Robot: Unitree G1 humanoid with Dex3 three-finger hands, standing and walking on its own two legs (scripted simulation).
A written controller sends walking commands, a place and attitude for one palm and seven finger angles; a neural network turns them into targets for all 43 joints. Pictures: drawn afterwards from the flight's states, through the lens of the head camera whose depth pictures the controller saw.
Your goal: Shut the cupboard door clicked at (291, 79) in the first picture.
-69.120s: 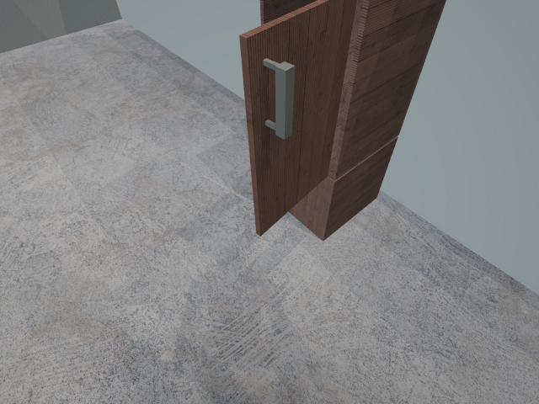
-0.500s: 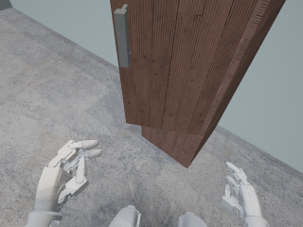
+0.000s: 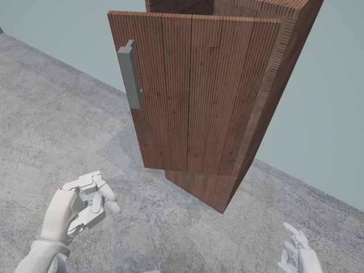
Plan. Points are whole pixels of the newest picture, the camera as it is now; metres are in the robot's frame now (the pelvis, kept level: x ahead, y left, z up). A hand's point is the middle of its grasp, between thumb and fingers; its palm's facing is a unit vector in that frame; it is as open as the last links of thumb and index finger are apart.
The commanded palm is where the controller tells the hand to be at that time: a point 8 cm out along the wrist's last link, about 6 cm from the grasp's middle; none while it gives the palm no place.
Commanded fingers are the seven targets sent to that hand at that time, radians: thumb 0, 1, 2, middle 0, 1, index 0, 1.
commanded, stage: raise the hand and make a fist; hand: left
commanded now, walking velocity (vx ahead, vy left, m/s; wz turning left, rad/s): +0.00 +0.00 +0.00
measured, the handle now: (133, 75) +0.52 +0.16 +0.17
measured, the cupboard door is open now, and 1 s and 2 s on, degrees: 28 28 28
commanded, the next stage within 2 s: bring the fist close to the handle in 0.84 s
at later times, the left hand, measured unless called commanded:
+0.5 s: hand (79, 170) +0.24 +0.18 +0.17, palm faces +0.02 -1.00 -0.08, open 3.1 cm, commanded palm +0.21 +0.22 +0.16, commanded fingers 0.00 0.90 0.90 -1.30 -1.50 -1.30 -1.50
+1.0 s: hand (86, 187) +0.23 +0.17 +0.15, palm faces -0.04 -1.00 -0.06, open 3.1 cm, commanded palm +0.21 +0.22 +0.16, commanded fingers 0.00 0.90 0.90 -1.30 -1.50 -1.30 -1.50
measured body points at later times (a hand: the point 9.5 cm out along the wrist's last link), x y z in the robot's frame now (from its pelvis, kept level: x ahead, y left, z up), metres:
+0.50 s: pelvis +0.01 -0.02 +0.03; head +0.00 -0.04 +0.48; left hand +0.24 +0.24 +0.18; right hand +0.20 -0.24 -0.04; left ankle +0.00 +0.11 -0.69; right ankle +0.02 -0.12 -0.69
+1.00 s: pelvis +0.00 -0.01 +0.03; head -0.02 -0.03 +0.48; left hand +0.22 +0.23 +0.16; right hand +0.18 -0.23 -0.04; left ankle +0.00 +0.11 -0.69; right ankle +0.02 -0.12 -0.69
